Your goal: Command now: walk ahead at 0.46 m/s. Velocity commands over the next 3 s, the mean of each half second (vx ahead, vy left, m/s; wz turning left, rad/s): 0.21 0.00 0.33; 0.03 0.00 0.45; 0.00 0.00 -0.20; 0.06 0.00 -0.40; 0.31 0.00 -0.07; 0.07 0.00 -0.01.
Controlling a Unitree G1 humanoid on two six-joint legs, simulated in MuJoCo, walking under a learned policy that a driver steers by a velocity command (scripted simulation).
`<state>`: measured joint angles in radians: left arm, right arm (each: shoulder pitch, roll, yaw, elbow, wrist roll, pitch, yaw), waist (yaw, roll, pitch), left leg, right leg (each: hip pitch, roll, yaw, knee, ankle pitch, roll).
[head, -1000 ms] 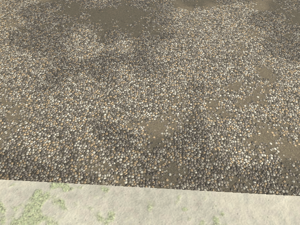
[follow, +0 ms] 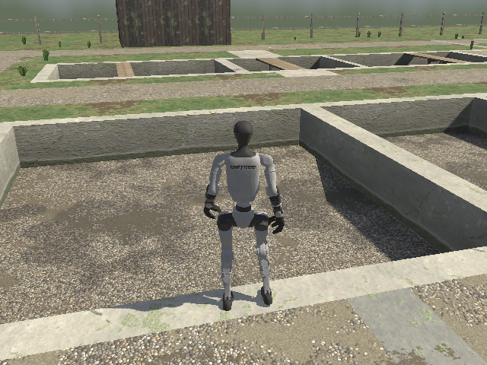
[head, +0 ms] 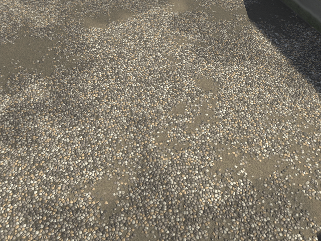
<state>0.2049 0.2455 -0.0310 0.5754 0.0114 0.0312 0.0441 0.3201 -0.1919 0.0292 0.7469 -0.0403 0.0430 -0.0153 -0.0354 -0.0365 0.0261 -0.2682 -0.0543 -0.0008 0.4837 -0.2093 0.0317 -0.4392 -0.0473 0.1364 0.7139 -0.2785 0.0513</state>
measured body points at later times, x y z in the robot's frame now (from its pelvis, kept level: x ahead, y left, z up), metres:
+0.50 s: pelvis +0.06 -0.03 -0.01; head +0.09 -0.02 +0.43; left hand +0.16 +0.25 -0.11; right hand +0.29 -0.26 -0.09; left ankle +0.03 +0.11 -0.73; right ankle +0.09 -0.16 -0.73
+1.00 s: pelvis +0.04 -0.04 +0.00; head +0.06 -0.03 +0.45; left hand +0.02 +0.25 -0.12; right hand +0.30 -0.19 -0.10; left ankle +0.00 +0.09 -0.73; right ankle +0.09 -0.15 -0.73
